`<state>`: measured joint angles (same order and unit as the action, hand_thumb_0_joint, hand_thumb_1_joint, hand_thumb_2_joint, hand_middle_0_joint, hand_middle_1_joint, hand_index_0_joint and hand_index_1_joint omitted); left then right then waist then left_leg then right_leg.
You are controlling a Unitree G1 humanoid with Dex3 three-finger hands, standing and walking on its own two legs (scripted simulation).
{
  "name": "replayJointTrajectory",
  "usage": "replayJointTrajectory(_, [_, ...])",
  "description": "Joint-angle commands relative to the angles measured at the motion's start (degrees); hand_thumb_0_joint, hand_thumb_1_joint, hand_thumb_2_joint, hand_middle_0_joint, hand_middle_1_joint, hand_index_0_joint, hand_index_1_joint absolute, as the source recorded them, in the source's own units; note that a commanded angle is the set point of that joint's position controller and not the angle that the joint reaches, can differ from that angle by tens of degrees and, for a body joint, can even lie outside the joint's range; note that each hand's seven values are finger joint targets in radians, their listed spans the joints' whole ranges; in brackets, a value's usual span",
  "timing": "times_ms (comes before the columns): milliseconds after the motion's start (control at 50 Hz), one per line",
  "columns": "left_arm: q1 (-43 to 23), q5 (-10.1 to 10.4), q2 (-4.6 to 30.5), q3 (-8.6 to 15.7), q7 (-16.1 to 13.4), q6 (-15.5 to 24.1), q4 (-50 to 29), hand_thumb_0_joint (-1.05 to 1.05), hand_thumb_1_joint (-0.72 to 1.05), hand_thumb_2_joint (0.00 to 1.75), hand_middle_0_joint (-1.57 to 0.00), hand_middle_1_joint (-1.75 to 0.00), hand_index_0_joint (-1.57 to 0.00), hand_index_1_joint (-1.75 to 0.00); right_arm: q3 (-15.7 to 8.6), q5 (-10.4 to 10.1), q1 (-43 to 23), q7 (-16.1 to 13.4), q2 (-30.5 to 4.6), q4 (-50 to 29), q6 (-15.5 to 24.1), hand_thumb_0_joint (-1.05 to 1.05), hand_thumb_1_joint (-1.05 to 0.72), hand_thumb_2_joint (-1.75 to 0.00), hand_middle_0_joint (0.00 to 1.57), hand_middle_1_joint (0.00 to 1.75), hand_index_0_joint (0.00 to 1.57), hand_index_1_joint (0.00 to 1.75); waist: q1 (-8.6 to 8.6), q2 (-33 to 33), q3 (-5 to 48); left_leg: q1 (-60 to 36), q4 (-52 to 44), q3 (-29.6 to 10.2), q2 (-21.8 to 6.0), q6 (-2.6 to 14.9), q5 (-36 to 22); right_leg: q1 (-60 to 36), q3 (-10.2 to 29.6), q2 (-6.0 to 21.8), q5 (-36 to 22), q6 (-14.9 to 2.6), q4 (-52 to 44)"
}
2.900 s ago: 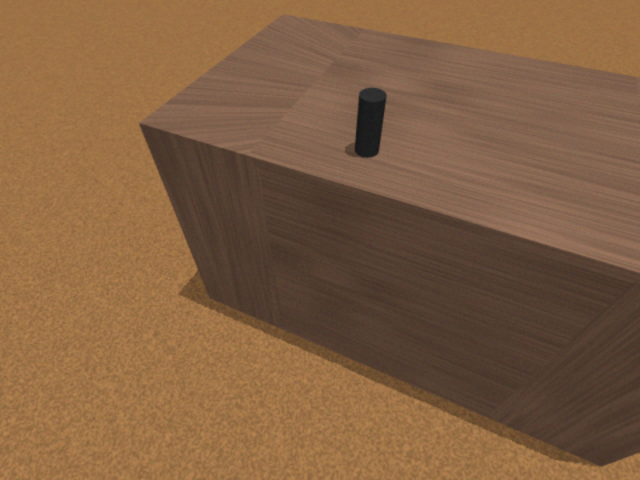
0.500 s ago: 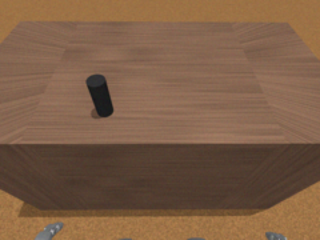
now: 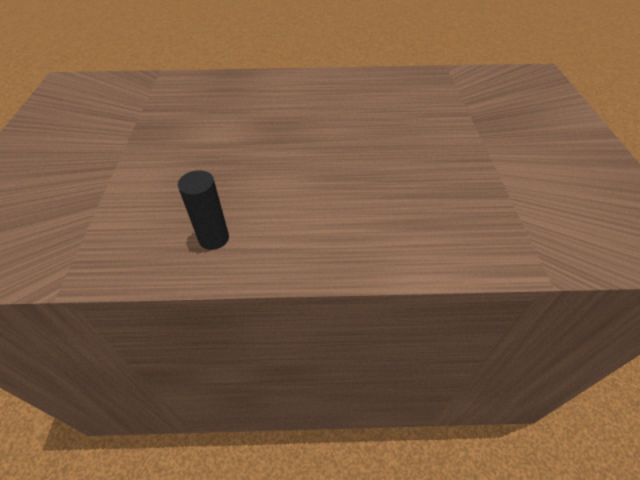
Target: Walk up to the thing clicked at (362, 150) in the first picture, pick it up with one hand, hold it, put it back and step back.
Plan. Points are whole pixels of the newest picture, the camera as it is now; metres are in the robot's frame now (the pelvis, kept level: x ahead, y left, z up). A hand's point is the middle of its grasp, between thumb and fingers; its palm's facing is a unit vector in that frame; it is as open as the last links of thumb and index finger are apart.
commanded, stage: walk up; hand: left
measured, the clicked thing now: (205, 212) +0.49 +0.19 +0.03
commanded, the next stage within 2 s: stand in 0.38 s
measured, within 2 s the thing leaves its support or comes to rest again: neither
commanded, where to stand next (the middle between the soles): +0.06 +0.00 m, yaw +2 degrees
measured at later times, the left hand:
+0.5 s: hand out of the picture +0.09 +0.26 -0.16, palm faces -0.03 -0.94 -0.34, open 7.4 cm
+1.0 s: hand out of the picture +0.09 +0.26 -0.15, palm faces +0.00 -0.94 -0.35, open 7.4 cm
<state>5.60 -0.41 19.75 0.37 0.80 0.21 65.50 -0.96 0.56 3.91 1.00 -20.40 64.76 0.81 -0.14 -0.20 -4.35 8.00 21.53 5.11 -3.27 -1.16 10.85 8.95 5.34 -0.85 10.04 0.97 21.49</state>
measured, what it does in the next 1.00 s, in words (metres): stands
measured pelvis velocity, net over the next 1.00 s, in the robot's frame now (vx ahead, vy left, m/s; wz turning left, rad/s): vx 0.02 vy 0.01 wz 0.03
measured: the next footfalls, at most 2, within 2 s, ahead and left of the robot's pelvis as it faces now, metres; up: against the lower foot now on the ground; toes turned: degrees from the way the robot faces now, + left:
none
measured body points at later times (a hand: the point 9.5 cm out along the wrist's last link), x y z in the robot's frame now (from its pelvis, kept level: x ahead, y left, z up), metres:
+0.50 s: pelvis +0.01 +0.01 +0.00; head +0.02 +0.01 +0.45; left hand +0.09 +0.30 -0.13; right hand +0.09 -0.30 -0.13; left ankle +0.01 +0.13 -0.75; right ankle +0.02 -0.13 -0.75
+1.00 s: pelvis +0.02 +0.01 +0.00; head +0.03 +0.01 +0.45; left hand +0.09 +0.31 -0.13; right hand +0.11 -0.29 -0.13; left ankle +0.01 +0.13 -0.75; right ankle +0.02 -0.13 -0.75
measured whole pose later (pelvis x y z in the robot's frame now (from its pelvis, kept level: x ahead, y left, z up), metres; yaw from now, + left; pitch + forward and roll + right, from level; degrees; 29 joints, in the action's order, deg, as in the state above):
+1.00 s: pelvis +0.02 +0.01 +0.00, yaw +2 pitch -2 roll +0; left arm 5.9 -0.7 20.3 -0.1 0.2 0.4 64.8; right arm -1.1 0.9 5.0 0.5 -19.8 65.3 0.7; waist 0.5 0.0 -2.6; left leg 6.0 18.5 3.5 -2.0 -0.8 10.6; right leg 6.0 3.7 0.5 10.3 1.5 18.2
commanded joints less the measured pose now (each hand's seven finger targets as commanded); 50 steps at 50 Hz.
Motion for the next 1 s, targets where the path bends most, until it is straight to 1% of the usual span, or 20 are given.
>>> replayJointTrajectory(0, [-3.4, 0.0, 12.1, 2.3, -0.8, 1.6, -3.1, 0.0, 0.9, 0.9, -0.2, -0.3, -0.2, -0.3, -2.2, -0.1, -3.5, -0.7, -12.2, -3.4, 1.2, 0.0, -0.9, -0.9, 0.2, 0.3, 0.2, 0.3, 0.39, 0.9, 6.1, -4.8, -5.6, -5.9, -5.2, 2.65, 2.1, 2.2, 4.6, 6.3, -5.7, -2.61, -5.1])
replayJointTrajectory(180, [-3.1, 0.1, 11.9, 2.4, -1.0, 1.3, -3.0, 0.0, 0.9, 0.9, -0.2, -0.3, -0.2, -0.3, -2.5, -0.2, -2.7, -0.9, -12.1, -3.0, 1.2, 0.0, -0.9, -0.9, 0.2, 0.3, 0.2, 0.3, 0.45, -0.4, 6.9, -4.5, -5.9, -5.6, -5.6, 2.88, -1.2, 0.6, 3.7, 6.0, -8.9, -2.28, -3.5])
replayJointTrajectory(280, [-2.8, 0.0, 11.8, 2.3, -1.0, 1.1, -3.2, 0.0, 0.9, 0.9, -0.2, -0.3, -0.2, -0.3, -2.8, -0.1, -3.0, -1.0, -12.3, -3.3, 1.0, 0.0, -0.9, -0.9, 0.2, 0.3, 0.2, 0.3, 0.38, -0.4, 5.6, -3.8, -6.0, -5.4, -5.7, 3.13, -0.2, 1.2, 3.2, 5.6, -8.3, -2.2, -3.3])
replayJointTrajectory(320, [-3.2, -0.1, 11.9, 2.3, -1.0, 1.1, -3.4, 0.0, 0.9, 0.9, -0.2, -0.3, -0.2, -0.3, -2.8, -0.1, -2.8, -1.0, -12.0, -3.4, 1.0, 0.0, -0.9, -0.9, 0.2, 0.3, 0.2, 0.3, 0.52, -0.1, 5.5, -3.6, -5.8, -5.4, -5.4, 2.99, 0.0, 1.5, 3.9, 5.9, -8.6, -2.3, -3.4])
replayJointTrajectory(340, [-3.2, 0.0, 11.9, 2.3, -1.0, 1.1, -3.3, 0.0, 0.9, 0.9, -0.2, -0.3, -0.2, -0.3, -2.7, -0.2, -2.9, -0.9, -12.0, -3.4, 0.9, 0.0, -0.9, -0.9, 0.2, 0.3, 0.2, 0.3, 0.41, -0.4, 4.8, -3.2, -6.0, -5.5, -5.3, 2.73, 0.5, 1.7, 3.8, 5.7, -8.2, -2.2, -3.4])
replayJointTrajectory(360, [-2.6, -0.1, 12.5, 2.1, -1.1, 1.4, -3.2, 0.0, 0.9, 0.9, -0.2, -0.3, -0.2, -0.3, -2.4, 0.0, -2.4, -1.0, -11.6, -3.1, 0.8, 0.0, -0.9, -0.9, 0.2, 0.3, 0.2, 0.3, 0.68, -0.5, 5.9, -3.3, -6.7, -6.4, -5.4, 2.5, 1.0, 0.9, 3.7, 6.9, -5.9, -2.11, -4.9])
replayJointTrajectory(420, [-3.0, -0.1, 12.5, 2.1, -1.2, 1.5, -3.1, 0.0, 0.9, 0.9, -0.2, -0.3, -0.2, -0.3, -2.3, 0.1, -2.1, -1.0, -11.6, -2.9, 0.7, 0.0, -0.9, -0.9, 0.2, 0.3, 0.2, 0.3, 0.84, 0.0, 4.6, -2.9, -7.4, -6.7, -5.0, 2.27, 2.7, 1.8, 3.9, 6.7, -3.2, -1.99, -5.9])
replayJointTrajectory(440, [-2.9, -0.2, 12.5, 2.1, -1.2, 1.5, -3.3, 0.0, 0.9, 0.9, -0.2, -0.3, -0.2, -0.3, -2.4, 0.1, -2.0, -1.0, -11.9, -2.9, 0.8, 0.0, -0.9, -0.9, 0.2, 0.3, 0.2, 0.3, 0.69, -0.3, 4.8, -2.8, -7.4, -6.7, -5.1, 2.51, 2.8, 1.2, 3.9, 7.0, -3.8, -2.17, -5.9])
replayJointTrajectory(480, [-2.4, -0.2, 12.4, 2.0, -1.2, 1.7, -3.4, 0.0, 0.9, 0.9, -0.2, -0.3, -0.2, -0.3, -2.3, 0.1, -1.9, -0.8, -11.7, -3.0, 1.0, 0.0, -0.9, -0.9, 0.2, 0.3, 0.2, 0.3, 0.7, 0.5, 6.2, -4.4, -6.6, -6.7, -5.4, 2.55, -2.6, 0.6, 3.3, 7.3, -7.3, -1.96, -5.5])
replayJointTrajectory(500, [-2.4, 0.0, 12.4, 2.0, -1.2, 1.8, -3.5, 0.0, 0.9, 0.9, -0.2, -0.3, -0.2, -0.3, -2.3, 0.0, -1.6, -0.9, -11.9, -2.9, 1.1, 0.0, -0.9, -0.9, 0.2, 0.3, 0.2, 0.3, 0.7, 0.3, 6.4, -4.2, -6.6, -6.6, -5.2, 2.52, -2.6, -0.1, 3.5, 7.4, -8.0, -1.96, -5.8])
replayJointTrajectory(560, [-2.5, 0.0, 12.5, 2.0, -1.2, 1.8, -3.7, 0.0, 0.9, 0.9, -0.2, -0.3, -0.2, -0.3, -2.2, 0.1, -1.2, -1.0, -12.0, -2.7, 1.2, 0.0, -0.9, -0.9, 0.2, 0.3, 0.2, 0.3, 0.78, 0.2, 7.4, -5.7, -6.0, -6.5, -5.4, 2.32, -7.3, -0.7, 3.0, 7.6, -11.2, -2.04, -4.7])
replayJointTrajectory(600, [-2.0, 0.1, 12.2, 1.9, -1.2, 1.7, -3.7, 0.0, 0.9, 0.9, -0.2, -0.3, -0.2, -0.3, -2.2, 0.1, -1.4, -1.1, -12.1, -2.7, 1.3, 0.0, -0.9, -0.9, 0.2, 0.3, 0.2, 0.3, 0.46, -0.9, 6.8, -5.0, -6.3, -6.5, -5.3, 2.31, -6.8, -0.8, 2.8, 7.5, -10.7, -1.91, -5.1])
replayJointTrajectory(640, [-2.4, 0.0, 12.7, 2.1, -1.3, 1.7, -3.9, 0.0, 0.9, 0.9, -0.2, -0.3, -0.2, -0.3, -2.2, 0.0, -1.0, -1.1, -11.8, -2.8, 1.2, 0.0, -0.9, -0.9, 0.2, 0.3, 0.2, 0.3, 0.75, 0.0, 7.5, -5.5, -6.1, -6.6, -5.6, 2.29, -8.7, -1.7, 2.4, 7.7, -11.8, -1.86, -4.6])
replayJointTrajectory(680, [-2.4, 0.1, 12.5, 2.0, -1.3, 1.6, -3.8, 0.0, 0.9, 0.9, -0.2, -0.3, -0.2, -0.3, -2.1, 0.1, -1.1, -1.2, -12.1, -2.7, 1.2, 0.0, -0.9, -0.9, 0.2, 0.3, 0.2, 0.3, 0.6, 0.0, 6.4, -5.1, -6.2, -6.6, -5.4, 2.2, -7.4, -0.8, 2.4, 7.6, -10.5, -1.74, -5.0])
replayJointTrajectory(720, [-2.2, -0.1, 12.6, 1.9, -1.4, 1.6, -3.9, 0.0, 0.9, 0.9, -0.2, -0.3, -0.2, -0.3, -2.2, 0.0, -1.1, -1.2, -12.0, -2.8, 1.0, 0.0, -0.9, -0.9, 0.2, 0.3, 0.2, 0.3, 0.62, 0.6, 7.3, -6.4, -5.7, -6.7, -5.6, 2.29, -9.0, -0.9, 2.1, 7.6, -11.2, -1.87, -4.7])
replayJointTrajectory(760, [-2.4, 0.0, 12.8, 2.0, -1.4, 1.7, -4.0, 0.0, 0.9, 0.9, -0.2, -0.3, -0.2, -0.3, -2.2, -0.1, -1.0, -1.2, -11.9, -2.9, 1.0, 0.0, -0.9, -0.9, 0.2, 0.3, 0.2, 0.3, 0.89, 0.5, 7.9, -6.6, -5.2, -6.6, -5.5, 2.31, -11.2, -1.8, 2.1, 7.9, -14.0, -1.89, -4.5])
replayJointTrajectory(780, [-2.2, 0.0, 12.6, 1.9, -1.4, 1.8, -4.1, 0.0, 0.9, 0.9, -0.2, -0.3, -0.2, -0.3, -2.2, -0.1, -0.8, -1.2, -12.0, -2.8, 1.1, 0.0, -0.9, -0.9, 0.2, 0.3, 0.2, 0.3, 0.88, 0.0, 7.8, -6.3, -5.1, -6.4, -5.3, 2.2, -11.4, -1.9, 2.1, 7.9, -14.5, -1.73, -4.7])
replayJointTrajectory(920, [-2.4, 0.0, 13.0, 1.8, -1.5, 1.6, -4.1, 0.0, 0.9, 0.9, -0.2, -0.3, -0.2, -0.3, -2.0, 0.1, -1.0, -1.2, -11.6, -2.9, 0.9, 0.0, -0.9, -0.9, 0.2, 0.3, 0.2, 0.3, 0.83, 0.3, 5.5, -4.9, -6.2, -6.9, -5.2, 2.03, -6.5, -0.7, 2.0, 7.8, -8.8, -1.73, -5.9])
replayJointTrajectory(960, [-2.0, -0.1, 12.6, 1.8, -1.5, 1.6, -4.1, 0.0, 0.9, 0.9, -0.2, -0.3, -0.2, -0.3, -2.2, 0.0, -1.3, -1.2, -12.0, -3.0, 0.8, 0.0, -0.9, -0.9, 0.2, 0.3, 0.2, 0.3, 0.6, 0.1, 6.9, -5.5, -5.8, -6.9, -5.3, 2.33, -7.6, -1.5, 1.7, 7.8, -10.1, -1.75, -5.7])
replayJointTrajectory(980, [-2.0, 0.0, 12.9, 1.7, -1.5, 1.7, -4.1, 0.0, 0.9, 0.9, -0.2, -0.3, -0.2, -0.3, -2.0, -0.1, -1.2, -1.1, -11.6, -3.0, 0.8, 0.0, -0.9, -0.9, 0.2, 0.3, 0.2, 0.3, 0.82, 0.2, 6.0, -4.8, -6.1, -7.1, -5.1, 2.15, -7.9, -1.4, 1.6, 7.7, -10.1, -1.63, -5.9])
